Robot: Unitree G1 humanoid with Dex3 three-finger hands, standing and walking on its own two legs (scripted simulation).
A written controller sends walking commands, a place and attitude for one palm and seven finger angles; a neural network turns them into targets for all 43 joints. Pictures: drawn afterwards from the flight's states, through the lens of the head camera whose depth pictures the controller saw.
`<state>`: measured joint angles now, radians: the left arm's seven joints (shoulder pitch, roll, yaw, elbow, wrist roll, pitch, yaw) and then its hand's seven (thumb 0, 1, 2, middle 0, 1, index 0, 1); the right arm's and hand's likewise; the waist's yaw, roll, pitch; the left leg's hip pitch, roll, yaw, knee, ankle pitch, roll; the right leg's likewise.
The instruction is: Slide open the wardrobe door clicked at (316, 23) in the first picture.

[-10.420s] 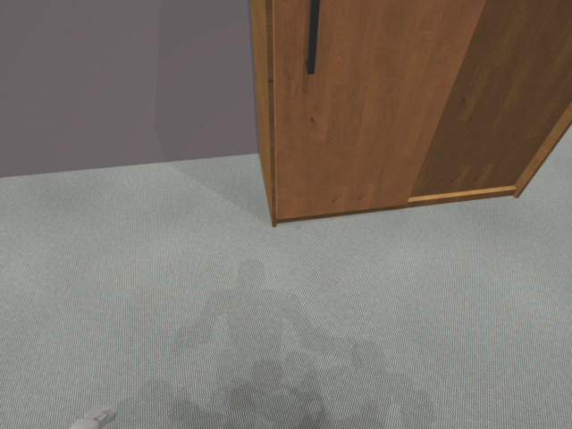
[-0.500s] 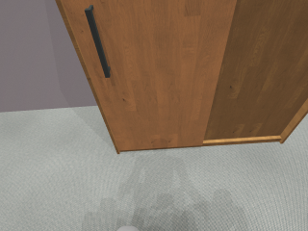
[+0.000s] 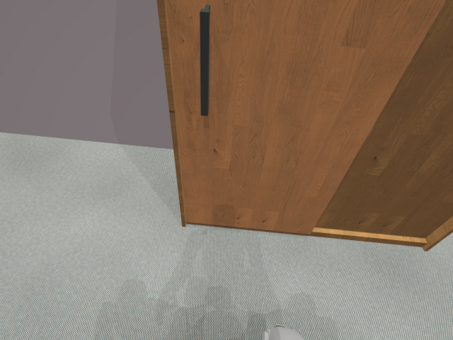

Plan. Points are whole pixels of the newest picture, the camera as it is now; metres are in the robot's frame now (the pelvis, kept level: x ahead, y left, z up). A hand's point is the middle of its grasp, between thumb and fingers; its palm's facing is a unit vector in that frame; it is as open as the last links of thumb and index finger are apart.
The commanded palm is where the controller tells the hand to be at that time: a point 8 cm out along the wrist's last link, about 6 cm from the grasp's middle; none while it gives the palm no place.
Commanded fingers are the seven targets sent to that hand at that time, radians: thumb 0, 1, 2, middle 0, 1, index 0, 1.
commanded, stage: take the last steps up to it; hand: left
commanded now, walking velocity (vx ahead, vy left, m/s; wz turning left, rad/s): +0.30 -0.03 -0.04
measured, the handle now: (205, 65) +0.73 +0.12 +0.12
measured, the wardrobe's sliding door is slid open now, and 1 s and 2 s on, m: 0.00 0.00 0.00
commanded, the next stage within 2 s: come to a stop and stand still in 0.54 s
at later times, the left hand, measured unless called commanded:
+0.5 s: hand (168, 302) +0.23 +0.14 -0.17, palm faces +0.04 -0.97 -0.22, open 7.2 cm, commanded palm none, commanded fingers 0.00 0.90 0.90 -0.20 -0.30 -0.20 -0.30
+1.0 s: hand (166, 287) +0.26 +0.15 -0.18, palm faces +0.05 -0.97 -0.22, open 7.4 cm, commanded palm none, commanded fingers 0.00 0.90 0.90 -0.20 -0.30 -0.20 -0.30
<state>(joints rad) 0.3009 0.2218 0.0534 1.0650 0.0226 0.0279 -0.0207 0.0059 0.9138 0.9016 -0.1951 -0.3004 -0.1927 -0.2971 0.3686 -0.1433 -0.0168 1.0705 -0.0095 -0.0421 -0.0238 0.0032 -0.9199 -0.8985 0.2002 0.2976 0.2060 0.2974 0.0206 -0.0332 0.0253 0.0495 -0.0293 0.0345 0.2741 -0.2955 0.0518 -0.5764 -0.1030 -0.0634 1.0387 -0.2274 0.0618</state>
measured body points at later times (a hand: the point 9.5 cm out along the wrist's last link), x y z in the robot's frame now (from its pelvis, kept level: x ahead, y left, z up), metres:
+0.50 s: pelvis +0.17 -0.05 +0.00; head +0.18 -0.06 +0.45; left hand +0.23 +0.19 -0.15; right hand +0.19 -0.28 -0.16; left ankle +0.23 +0.10 -0.69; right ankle +0.19 -0.14 -0.74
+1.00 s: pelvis +0.24 -0.04 -0.01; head +0.27 -0.04 +0.44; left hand +0.26 +0.20 -0.17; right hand +0.32 -0.27 -0.16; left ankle +0.30 +0.09 -0.74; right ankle +0.25 -0.16 -0.70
